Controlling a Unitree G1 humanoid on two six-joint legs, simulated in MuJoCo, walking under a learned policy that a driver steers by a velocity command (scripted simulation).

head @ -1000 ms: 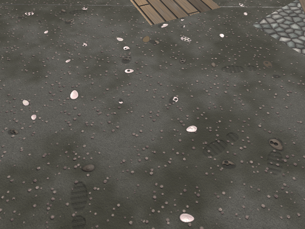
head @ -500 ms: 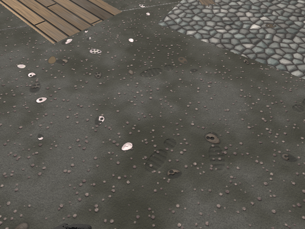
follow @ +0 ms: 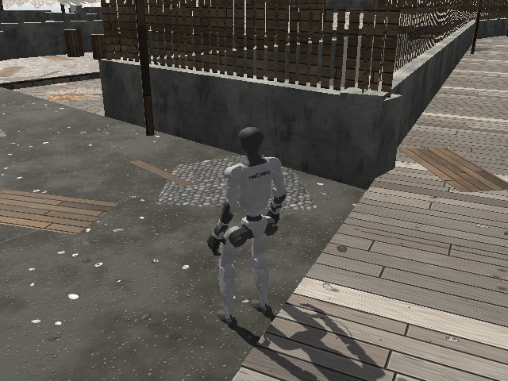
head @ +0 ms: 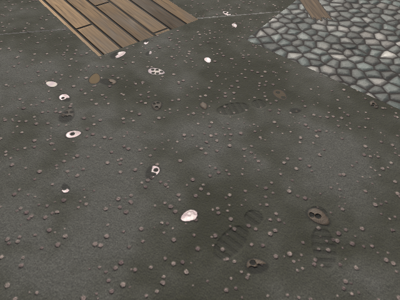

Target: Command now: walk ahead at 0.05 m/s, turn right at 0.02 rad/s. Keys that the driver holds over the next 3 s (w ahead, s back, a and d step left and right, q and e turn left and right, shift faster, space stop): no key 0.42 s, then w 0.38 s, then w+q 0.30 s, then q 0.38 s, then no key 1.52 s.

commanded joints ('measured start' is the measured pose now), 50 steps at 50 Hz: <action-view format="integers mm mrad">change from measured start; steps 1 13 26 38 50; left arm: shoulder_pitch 42 58 45 227 274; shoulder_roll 102 63 43 93 141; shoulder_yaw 28 35 39 41 40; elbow -37 47 97 133 145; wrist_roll -13 -6 -35 -23 -16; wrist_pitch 14 16 12 -88 -70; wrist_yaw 32 35 49 -7 22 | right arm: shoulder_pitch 39 26 101 -74 -355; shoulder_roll -148 -97 -141 -106 -64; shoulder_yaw -49 -48 -75 -68 -25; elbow -20 62 149 68 -61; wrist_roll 4 23 56 63 59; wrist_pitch -8 -50 -41 -125 -87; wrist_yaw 4 20 20 37 97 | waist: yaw -4 -13 -47 26 52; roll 154 2 97 -102 -111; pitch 109 -18 117 126 169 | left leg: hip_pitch -13 184 151 -550 -266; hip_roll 36 -13 50 13 -22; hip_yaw -65 -2 -163 22 120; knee -264 -150 -291 587 22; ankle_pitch -320 254 -489 -54 272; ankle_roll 79 78 195 118 122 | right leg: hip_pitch -50 103 -55 429 319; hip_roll -33 -77 -25 -371 -315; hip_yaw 28 45 -42 455 -6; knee -94 -86 88 -340 -414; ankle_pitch -156 100 -287 -51 329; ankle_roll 10 44 10 -195 -115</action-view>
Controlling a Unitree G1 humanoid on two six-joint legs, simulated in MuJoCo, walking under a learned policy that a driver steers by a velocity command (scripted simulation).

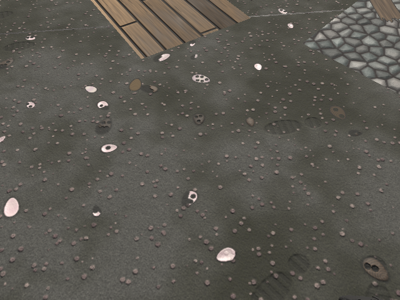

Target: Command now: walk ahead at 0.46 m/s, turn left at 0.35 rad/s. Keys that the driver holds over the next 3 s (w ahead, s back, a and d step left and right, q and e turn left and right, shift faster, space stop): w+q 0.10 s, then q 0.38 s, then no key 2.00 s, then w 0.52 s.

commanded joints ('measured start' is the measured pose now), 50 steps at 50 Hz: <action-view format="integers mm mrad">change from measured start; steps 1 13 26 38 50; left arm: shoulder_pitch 14 -168 -513 -390 -317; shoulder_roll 168 180 169 203 176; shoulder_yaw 35 56 43 27 10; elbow -26 -209 -381 -352 -288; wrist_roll -9 6 10 4 14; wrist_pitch -7 -20 30 33 44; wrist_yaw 1 19 11 -8 -14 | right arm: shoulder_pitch -165 103 254 268 242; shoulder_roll -40 -149 -203 -210 -234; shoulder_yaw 6 -31 -42 -31 -28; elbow -115 -100 -86 -92 -26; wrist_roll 2 -39 -16 -26 -46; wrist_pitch -11 -28 53 88 84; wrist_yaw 23 11 -86 -88 -68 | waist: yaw -26 -44 -124 -86 -47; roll -113 -46 73 -112 35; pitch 130 -104 -94 -143 -90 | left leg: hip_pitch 31 445 527 138 546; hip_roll -22 116 53 -129 41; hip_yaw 21 -324 -423 -200 -176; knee -71 -392 -321 440 -281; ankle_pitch -4 462 125 -578 -136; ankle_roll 49 247 125 -126 35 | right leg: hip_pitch -97 -663 -745 -210 -471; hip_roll -270 -109 -8 -303 -46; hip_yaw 25 163 210 462 184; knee -32 1031 462 176 200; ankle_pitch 542 -28 259 663 85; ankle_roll -117 19 82 -242 -31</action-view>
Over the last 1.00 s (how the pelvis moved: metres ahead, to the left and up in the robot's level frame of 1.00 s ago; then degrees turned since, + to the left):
0.22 0.02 0.01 3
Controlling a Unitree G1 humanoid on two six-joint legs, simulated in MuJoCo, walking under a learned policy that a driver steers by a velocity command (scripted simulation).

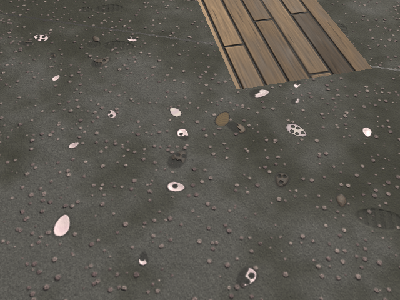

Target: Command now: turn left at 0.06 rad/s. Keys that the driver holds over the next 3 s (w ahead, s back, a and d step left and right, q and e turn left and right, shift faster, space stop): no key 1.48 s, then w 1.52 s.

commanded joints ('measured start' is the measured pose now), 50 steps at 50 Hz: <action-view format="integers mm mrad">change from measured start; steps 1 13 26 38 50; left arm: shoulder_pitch -16 30 42 53 76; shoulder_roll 99 118 119 103 84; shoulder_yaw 19 31 31 27 19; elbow -52 52 122 162 189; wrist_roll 16 1 -5 -6 -6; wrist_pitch -28 -4 12 18 19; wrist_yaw -5 14 28 30 32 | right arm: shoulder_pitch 33 73 106 146 188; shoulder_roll -125 -87 -67 -55 -36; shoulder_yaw -26 2 14 25 32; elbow -22 58 117 151 169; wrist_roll -12 -2 -1 -1 -1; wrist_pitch -15 -66 -61 -60 -61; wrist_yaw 9 14 16 11 7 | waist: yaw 5 -5 -8 -9 -10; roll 94 19 5 1 -4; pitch -98 -22 -28 -3 12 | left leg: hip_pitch -8 -39 -14 -28 -40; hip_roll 117 52 28 18 13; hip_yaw -108 -53 -17 -1 10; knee -141 -120 -115 -128 -133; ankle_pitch -7 128 191 126 85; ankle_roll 114 60 52 44 40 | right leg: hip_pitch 70 155 181 172 157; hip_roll -24 -44 -48 -44 -40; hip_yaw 2 24 24 22 22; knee -45 -22 -16 -28 -35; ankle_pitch -94 136 173 140 110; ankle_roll -3 7 4 4 4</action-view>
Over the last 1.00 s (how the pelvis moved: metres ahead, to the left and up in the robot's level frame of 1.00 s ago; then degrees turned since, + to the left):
0.30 0.06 0.00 23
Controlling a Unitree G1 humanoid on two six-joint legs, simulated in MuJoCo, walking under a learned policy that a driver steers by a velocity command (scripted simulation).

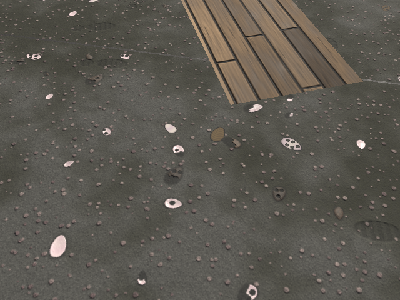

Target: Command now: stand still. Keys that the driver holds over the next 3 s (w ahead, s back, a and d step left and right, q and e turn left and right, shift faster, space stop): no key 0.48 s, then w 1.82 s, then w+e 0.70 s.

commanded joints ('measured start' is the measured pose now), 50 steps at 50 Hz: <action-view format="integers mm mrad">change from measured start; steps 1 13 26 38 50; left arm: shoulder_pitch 29 56 91 409 289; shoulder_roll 100 84 55 157 121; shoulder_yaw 14 7 -1 64 6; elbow -20 -5 13 45 -48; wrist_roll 0 -1 -4 -25 9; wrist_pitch -6 -6 -5 -113 -106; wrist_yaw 4 5 8 -44 -35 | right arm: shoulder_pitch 68 106 162 40 -218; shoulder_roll -98 -80 -72 -102 -69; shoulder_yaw -16 -13 -16 -38 -51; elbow -15 -7 10 -109 -229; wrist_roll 0 2 8 21 21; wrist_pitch -6 -7 -4 -48 -76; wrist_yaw -4 -5 -10 8 39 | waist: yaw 0 0 -5 155 47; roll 7 8 35 -158 -47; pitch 13 21 21 -16 89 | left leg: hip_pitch -131 -137 -143 -388 -649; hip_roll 41 40 37 48 147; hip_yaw -29 -22 -30 16 39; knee -118 -118 -155 309 380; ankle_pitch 131 120 -145 25 270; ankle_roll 12 10 30 46 -4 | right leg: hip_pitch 84 73 53 385 229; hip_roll -7 -4 41 -166 -187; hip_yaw -11 -10 -58 166 30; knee -43 -44 -7 -154 -383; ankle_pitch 153 140 -88 -117 312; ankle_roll -34 -36 -38 -159 -220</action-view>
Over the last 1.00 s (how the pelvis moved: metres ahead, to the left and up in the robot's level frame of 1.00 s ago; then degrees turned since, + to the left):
0.02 0.02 0.00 -1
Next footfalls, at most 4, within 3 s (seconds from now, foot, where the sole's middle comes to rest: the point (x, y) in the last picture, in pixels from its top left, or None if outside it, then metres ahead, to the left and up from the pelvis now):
1.24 left None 0.48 0.08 -0.77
1.80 right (249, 224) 0.79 -0.16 -0.77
2.34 left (187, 160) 1.10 0.08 -0.77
2.92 right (246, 118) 1.37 -0.19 -0.77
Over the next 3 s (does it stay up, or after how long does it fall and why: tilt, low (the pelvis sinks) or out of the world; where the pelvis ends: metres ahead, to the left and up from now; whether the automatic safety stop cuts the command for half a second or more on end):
stays up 1.27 -0.09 -0.02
